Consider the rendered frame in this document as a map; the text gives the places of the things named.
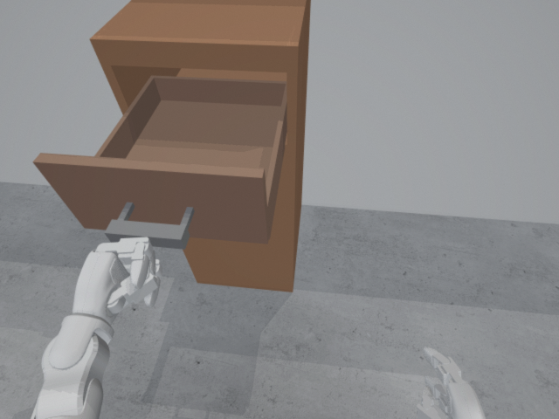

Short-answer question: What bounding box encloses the robot left forearm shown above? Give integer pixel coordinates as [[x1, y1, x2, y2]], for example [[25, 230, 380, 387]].
[[31, 313, 114, 419]]

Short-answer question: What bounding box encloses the drawer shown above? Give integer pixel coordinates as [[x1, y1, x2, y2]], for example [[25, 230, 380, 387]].
[[33, 75, 287, 244]]

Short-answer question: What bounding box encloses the robot right hand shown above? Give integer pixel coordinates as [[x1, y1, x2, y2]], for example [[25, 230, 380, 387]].
[[417, 347, 486, 419]]

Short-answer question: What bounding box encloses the handle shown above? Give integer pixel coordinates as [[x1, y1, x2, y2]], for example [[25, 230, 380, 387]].
[[105, 203, 195, 250]]

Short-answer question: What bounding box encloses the cabinet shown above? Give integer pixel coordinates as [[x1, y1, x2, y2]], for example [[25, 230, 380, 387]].
[[90, 0, 311, 292]]

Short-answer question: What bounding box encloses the robot left hand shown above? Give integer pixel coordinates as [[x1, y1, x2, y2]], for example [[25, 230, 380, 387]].
[[72, 237, 163, 325]]

